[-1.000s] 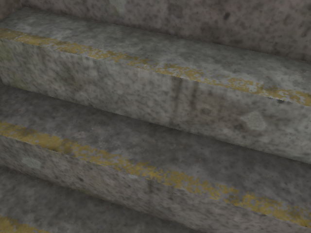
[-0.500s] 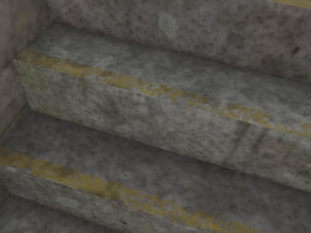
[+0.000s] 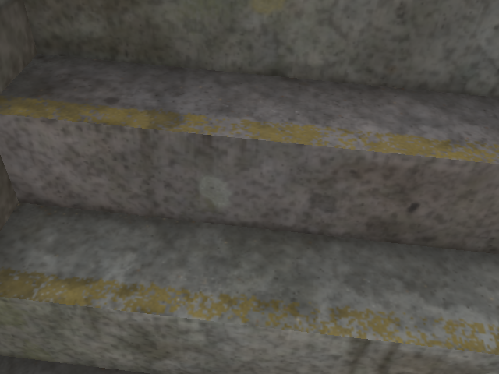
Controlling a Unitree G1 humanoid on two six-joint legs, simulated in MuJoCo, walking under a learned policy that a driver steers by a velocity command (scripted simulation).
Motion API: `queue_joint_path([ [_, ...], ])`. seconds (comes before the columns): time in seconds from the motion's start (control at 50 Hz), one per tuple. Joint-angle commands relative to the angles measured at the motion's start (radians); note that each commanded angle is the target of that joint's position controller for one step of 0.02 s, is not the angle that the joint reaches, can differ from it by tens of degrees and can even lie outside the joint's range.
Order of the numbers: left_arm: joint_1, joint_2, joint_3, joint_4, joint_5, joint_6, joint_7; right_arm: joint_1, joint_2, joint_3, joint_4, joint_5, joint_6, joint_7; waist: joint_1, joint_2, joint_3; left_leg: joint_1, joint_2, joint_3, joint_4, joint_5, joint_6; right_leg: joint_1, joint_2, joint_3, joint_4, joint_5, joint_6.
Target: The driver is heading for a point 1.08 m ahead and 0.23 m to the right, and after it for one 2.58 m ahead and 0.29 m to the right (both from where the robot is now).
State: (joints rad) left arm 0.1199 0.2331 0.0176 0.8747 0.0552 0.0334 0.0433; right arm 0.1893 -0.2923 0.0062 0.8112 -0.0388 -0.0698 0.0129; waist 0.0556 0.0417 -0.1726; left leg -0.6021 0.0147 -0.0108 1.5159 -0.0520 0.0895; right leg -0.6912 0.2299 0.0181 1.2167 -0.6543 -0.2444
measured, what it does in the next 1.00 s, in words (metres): climbs, turning right: left foot, then right foot 0.21 m higher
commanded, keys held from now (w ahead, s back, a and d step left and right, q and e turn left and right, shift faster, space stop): w+e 0.20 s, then e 0.64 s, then w+e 0.16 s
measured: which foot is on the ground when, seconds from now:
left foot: up 0.00-0.26, down 0.28-0.58, up 0.60-0.90, down 0.92-1.00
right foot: down 0.00-0.22, up 0.24-0.54, down 0.56-0.92, up 0.94-1.00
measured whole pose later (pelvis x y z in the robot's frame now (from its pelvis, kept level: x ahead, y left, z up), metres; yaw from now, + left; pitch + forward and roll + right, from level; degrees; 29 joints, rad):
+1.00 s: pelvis +0.20 +0.21 +0.29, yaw -34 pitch +4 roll +2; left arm 0.20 0.38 0.04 0.74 0.01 -0.04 -0.08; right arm 0.23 -0.25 -0.05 0.83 -0.08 0.03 0.05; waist -0.05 -0.08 -0.13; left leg -0.41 -0.03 -0.03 0.77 -0.51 0.16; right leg -0.81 0.15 0.19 1.24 -0.29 -0.03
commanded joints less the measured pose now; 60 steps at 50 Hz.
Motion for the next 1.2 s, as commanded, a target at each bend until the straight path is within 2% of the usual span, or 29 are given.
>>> queue_joint_path([
  [0.02,0.093,0.078,0.023,0.031,0.02,-0.088,0.025,-0.179,0.161,0.05,-0.261,-0.077,-0.045,0.024,-0.042,-0.079,0.244,-0.465,-0.097,-0.184,0.537,-0.374,-0.005,0.077,-0.221,0.724,-0.678,-0.048,-0.159],
  [0.08,0.053,0.117,0.053,0.016,-0.026,-0.167,0.01,-0.223,0.085,0.038,-0.319,-0.065,-0.055,-0.02,-0.061,-0.081,0.262,-0.599,-0.027,-0.168,0.515,-0.432,-0.051,0.23,-0.281,0.675,-0.782,0.202,-0.123],
  [0.1,0.12,0.022,-0.001,0.061,-0.029,-0.135,-0.071,-0.423,-0.109,0.01,-0.347,-0.02,0.028,-0.002,0.001,0.056,-0.037,-0.625,-0.043,-0.227,0.401,-0.67,0.017,0.286,-0.298,0.558,-0.603,0.559,-0.077],
  [0.14,0.091,0.081,0.017,0.054,-0.01,-0.135,-0.093,-0.342,-0.054,0.018,-0.352,-0.049,0.064,0.01,-0.084,-0.076,-0.049,-0.378,-0.049,-0.156,0.337,-0.755,0.073,0.141,-0.287,0.417,-0.692,0.796,-0.021],
  [0.2,-0.091,0.159,0.035,-0.047,-0.038,-0.149,-0.071,-0.175,-0.091,0.002,-0.306,-0.073,0.082,0.012,-0.206,0.17,-0.098,0.074,0.004,-0.142,-0.482,-0.281,0.049,0.131,-0.183,0.296,-0.587,1.345,0.068],
  [0.22,-0.136,0.143,0.04,-0.085,-0.052,-0.14,-0.074,0.186,-0.07,-0.026,-0.128,-0.041,0.076,0.016,-0.288,0.222,-0.163,0.466,0.027,-0.123,-1.088,0.224,-0.019,0.112,-0.074,0.266,-0.361,1.39,0.084],
  [0.24,-0.145,0.064,0.02,-0.085,-0.04,-0.109,-0.092,0.48,0.089,-0.001,0.106,-0.056,0.109,0.014,-0.325,0.19,0.059,0.77,0.046,-0.126,-1.515,0.489,-0.112,-0.142,0.034,0.163,-0.09,0.601,0.115],
  [0.26,0.288,-0.021,0.002,0.013,0.002,-0.098,-0.154,0.13,-0.047,-0.026,0.028,0.026,0.106,0.046,0.025,0.072,-0.12,1.231,0.195,-0.344,-1.119,0.466,-0.025,-0.573,-0.092,0.257,0.017,0.51,0.145],
  [0.3,0.108,-0.046,-0.025,-0.025,-0.07,-0.097,-0.16,0.322,-0.034,-0.075,0.07,0.007,0.076,0.035,-0.159,0.199,-0.117,1.062,0.314,-0.214,-1.089,0.965,0.152,-0.577,-0.115,0.155,0.576,0.277,0.092],
  [0.32,0.062,-0.095,-0.045,-0.094,-0.122,-0.087,-0.16,0.406,0.012,-0.051,0.2,-0.065,0.034,0.041,-0.065,0.153,-0.084,1.041,0.393,-0.18,-0.981,1.229,0.162,-0.764,-0.104,0.111,1.037,0.181,0.045],
  [0.38,-0.107,-0.134,-0.086,-0.188,-0.126,-0.066,-0.132,0.339,0.171,0.014,0.248,-0.121,0.006,0.024,-0.023,0.018,-0.032,0.888,0.276,-0.024,-1.095,0.675,0.055,-1.069,-0.088,0.088,1.261,0.055,-0.039],
  [0.42,-0.259,-0.094,-0.088,-0.333,-0.139,-0.039,-0.123,0.149,0.057,-0.004,0.209,-0.139,0.011,0.028,0.097,-0.085,-0.017,0.466,0.138,0.177,-1.235,0.643,0.021,-0.806,-0.135,-0.118,0.877,0.085,-0.014],
  [0.46,-0.355,-0.043,-0.101,-0.44,-0.077,0.051,-0.143,0.042,-0.111,-0.043,0.138,-0.15,0.035,0.042,0.189,0.016,-0.108,-0.056,0.119,0.236,-1.449,1.009,0.102,-0.148,-0.122,-0.296,0.532,0.373,0.062],
  [0.52,0.035,0.021,-0.083,-0.348,-0.113,0.137,-0.168,-0.052,-0.333,-0.101,0.085,-0.042,-0.01,0.11,0.337,0.144,-0.079,0.364,0.348,0.159,-1.285,2.095,0.028,-0.125,-0.042,-0.252,0.363,0.322,0.108],
  [0.54,0.114,0.061,-0.077,-0.28,-0.096,0.144,-0.152,-0.051,-0.292,-0.088,0.077,0.009,0.003,0.106,0.282,0.084,-0.094,0.63,0.341,0.151,-1.1,2.206,0.001,-0.244,-0.012,-0.27,0.06,0.248,0.099],
  [0.56,0.263,0.039,-0.081,-0.207,-0.091,0.159,-0.124,0.012,-0.245,-0.08,0.074,-0.011,0.044,0.103,0.246,0.078,-0.129,0.605,0.351,0.105,-0.882,2.289,0.009,-0.099,0.01,-0.16,-0.175,0.235,0.057],
  [0.58,0.511,0.029,-0.059,-0.113,-0.064,0.167,-0.078,0.029,-0.178,-0.075,0.1,-0.078,0.083,0.116,0.271,-0.034,-0.22,0.354,0.331,0.053,-0.464,1.705,-0.012,0.206,-0.043,0.195,-0.32,0.44,-0.032],
  [0.6,0.421,0.094,-0.049,-0.177,-0.038,0.131,-0.074,0.067,-0.096,-0.071,0.051,-0.106,0.092,0.142,0.179,-0.399,-0.342,-0.101,-0.011,-0.063,0.287,0.118,-0.097,0.33,-0.279,0.898,-0.568,0.587,-0.305],
  [0.62,0.274,0.177,-0.025,-0.216,0.006,0.091,-0.089,0.095,-0.135,-0.101,0.043,-0.006,0.105,0.13,0.131,-0.314,-0.161,-0.282,-0.086,-0.303,0.557,0.153,-0.017,0.129,-0.314,1.007,-0.751,-0.073,-0.177],
  [0.64,0.151,0.15,-0.013,-0.185,-0.012,0.04,-0.099,0.017,-0.105,-0.105,-0.006,0.013,0.098,0.118,0.048,-0.178,0.097,-0.456,-0.135,-0.307,0.608,0.105,0.001,0.02,-0.283,0.872,-0.776,-0.287,-0.06],
  [0.68,0.017,0.02,-0.045,-0.073,-0.082,-0.091,-0.104,0.122,-0.031,-0.07,0.039,-0.028,0.082,0.101,-0.1,-0.077,0.127,-0.485,-0.067,-0.27,0.528,-0.034,0.022,-0.044,-0.229,0.639,-0.763,-0.227,-0.021],
  [0.72,-0.044,-0.046,-0.073,-0.051,-0.067,-0.152,-0.08,0.053,-0.057,-0.063,0.027,-0.024,0.072,0.047,-0.133,0.028,0.094,-0.329,-0.027,-0.17,0.31,-0.079,-0.062,-0.176,-0.206,0.456,-0.752,-0.036,0.013],
  [0.82,-0.23,0.139,-0.02,-0.283,-0.058,-0.167,-0.067,0.073,-0.124,-0.108,-0.015,-0.011,0.063,0.028,-0.2,-0.129,0.016,0.342,-0.061,0.028,-0.032,-0.096,-0.224,-0.424,-0.107,0.172,-0.889,0.324,0.14],
  [0.88,-0.042,0.186,0.008,-0.247,-0.085,-0.112,-0.054,0.101,-0.006,-0.083,-0.018,-0.068,0.1,0.062,-0.16,-0.106,0.098,0.36,-0.059,-0.057,-0.778,-0.366,-0.241,-0.061,-0.207,0.383,-0.85,0.178,0.074],
  [0.92,0.087,0.202,0.035,-0.203,-0.116,-0.041,-0.097,0.224,-0.021,-0.075,0.038,-0.068,0.118,0.07,-0.114,-0.158,0.111,0.423,-0.009,-0.005,-1.165,-0.301,-0.144,0.054,-0.2,0.41,-0.622,0.094,0.063],
  [0.96,0.402,0.051,-0.007,-0.122,-0.001,-0.035,-0.151,-0.028,-0.122,-0.088,-0.057,0.004,0.1,0.037,0.009,0.408,0.036,0.606,0.364,-0.693,-1.155,-0.617,0.291,-0.466,-0.084,0.176,0.082,0.273,0.243],
  [1.0,0.05,0.012,-0.031,-0.151,-0.056,-0.101,-0.153,0.001,-0.03,-0.056,-0.041,-0.063,0.064,0.016,-0.133,-0.009,0.176,0.452,0.297,-0.586,-1.182,-0.604,0.206,-0.697,-0.096,0.182,0.568,0.43,0.187],
  [1.04,0.017,0.03,-0.038,-0.134,-0.114,-0.121,-0.13,0.047,0.014,-0.038,0.027,-0.054,0.063,0.018,-0.123,-0.096,0.232,0.294,0.257,-0.398,-1.218,-0.617,0.158,-0.645,-0.152,0.144,0.533,0.513,0.168],
  [1.2,-0.057,0.136,-0.027,-0.075,-0.032,-0.151,-0.12,0.25,0.013,0.0,0.115,-0.036,0.006,-0.004,-0.151,0.057,0.138,0.219,0.198,-0.223,-1.209,-0.568,0.135,-0.348,-0.248,-0.043,0.212,0.614,0.18],
])
Keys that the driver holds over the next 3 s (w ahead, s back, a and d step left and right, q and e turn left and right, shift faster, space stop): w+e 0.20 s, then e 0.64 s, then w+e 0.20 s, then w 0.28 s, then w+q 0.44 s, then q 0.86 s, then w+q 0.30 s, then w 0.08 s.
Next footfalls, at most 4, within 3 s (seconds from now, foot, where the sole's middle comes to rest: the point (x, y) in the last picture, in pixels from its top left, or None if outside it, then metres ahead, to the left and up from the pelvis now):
0.28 left None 0.09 0.19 -0.66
0.56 right None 0.30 0.02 -0.45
0.92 left None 0.30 0.31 -0.45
1.36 right None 0.27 -0.05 -0.45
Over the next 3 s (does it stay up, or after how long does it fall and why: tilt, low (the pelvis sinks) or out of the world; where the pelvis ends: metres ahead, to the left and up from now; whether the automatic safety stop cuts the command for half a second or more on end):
stays up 0.34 -0.07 0.31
